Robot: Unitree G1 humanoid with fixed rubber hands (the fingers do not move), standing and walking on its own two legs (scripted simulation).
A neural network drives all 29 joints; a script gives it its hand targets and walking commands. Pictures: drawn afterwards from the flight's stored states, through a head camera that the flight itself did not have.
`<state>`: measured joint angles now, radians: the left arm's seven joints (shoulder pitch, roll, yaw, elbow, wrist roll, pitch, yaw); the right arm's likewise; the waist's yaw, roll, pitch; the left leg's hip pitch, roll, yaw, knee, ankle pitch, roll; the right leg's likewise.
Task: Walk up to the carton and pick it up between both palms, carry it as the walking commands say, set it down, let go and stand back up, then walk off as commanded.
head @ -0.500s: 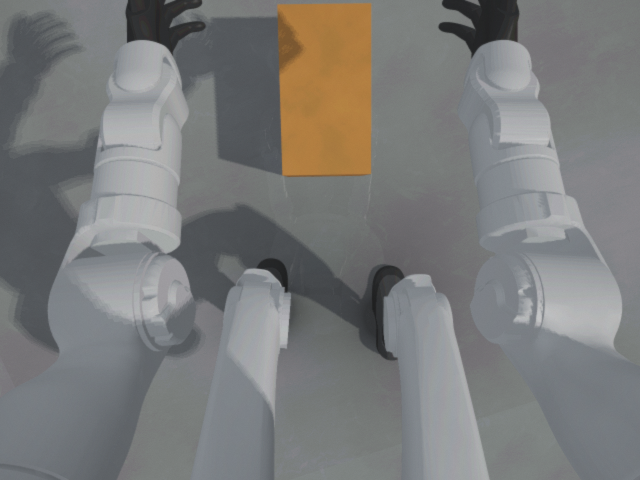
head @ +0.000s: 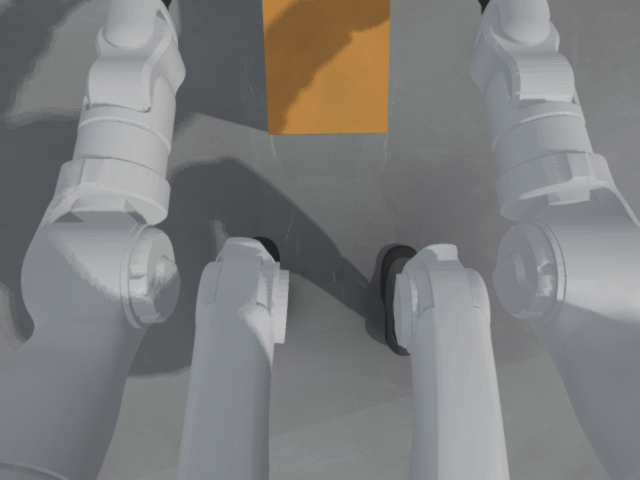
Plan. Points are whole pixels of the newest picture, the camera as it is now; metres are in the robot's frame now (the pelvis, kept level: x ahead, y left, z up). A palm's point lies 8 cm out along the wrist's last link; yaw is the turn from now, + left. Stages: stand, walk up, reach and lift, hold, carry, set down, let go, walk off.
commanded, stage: reach and lift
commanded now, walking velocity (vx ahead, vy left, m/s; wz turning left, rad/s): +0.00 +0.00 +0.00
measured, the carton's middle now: (324, 31) +0.56 +0.03 -0.37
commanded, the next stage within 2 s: none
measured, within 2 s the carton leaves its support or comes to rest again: neither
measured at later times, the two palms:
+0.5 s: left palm (193, 30) +0.53 +0.19 -0.27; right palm (463, 34) +0.54 -0.13 -0.27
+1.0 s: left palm (203, 32) +0.53 +0.18 -0.28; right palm (451, 35) +0.54 -0.12 -0.28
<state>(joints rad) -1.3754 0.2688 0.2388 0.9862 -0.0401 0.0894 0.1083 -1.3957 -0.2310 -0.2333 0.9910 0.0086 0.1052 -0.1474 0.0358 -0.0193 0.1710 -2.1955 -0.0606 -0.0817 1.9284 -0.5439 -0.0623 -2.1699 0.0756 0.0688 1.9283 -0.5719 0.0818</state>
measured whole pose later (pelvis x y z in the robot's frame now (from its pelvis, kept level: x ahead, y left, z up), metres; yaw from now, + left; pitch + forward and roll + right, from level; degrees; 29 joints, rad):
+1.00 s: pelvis -0.01 +0.00 -0.08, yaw +0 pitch +34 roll -1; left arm -1.59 0.33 0.18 1.24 -0.10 0.02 0.05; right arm -1.58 -0.29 -0.12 1.18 0.11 0.05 -0.09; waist 0.03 -0.01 0.52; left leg -2.23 -0.01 -0.05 2.24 -0.59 -0.04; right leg -2.21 0.05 0.05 2.24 -0.62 0.07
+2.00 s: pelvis +0.00 +0.00 -0.08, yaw +0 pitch +35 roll +0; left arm -1.52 0.27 0.26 1.12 0.01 0.15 0.02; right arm -1.53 -0.18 -0.28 1.10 -0.05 0.15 -0.07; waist 0.03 -0.03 0.46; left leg -2.21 -0.04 -0.07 2.25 -0.65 -0.06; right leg -2.20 0.10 0.06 2.26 -0.67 0.08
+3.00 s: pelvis -0.01 +0.00 -0.04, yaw +1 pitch +41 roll -1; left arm -1.35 0.10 0.35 0.81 0.14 0.31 0.17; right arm -1.35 -0.02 -0.38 0.81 -0.13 0.28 -0.21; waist 0.02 -0.04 0.19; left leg -2.22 -0.11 -0.10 2.07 -0.56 -0.09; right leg -2.19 0.14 0.08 2.07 -0.60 0.11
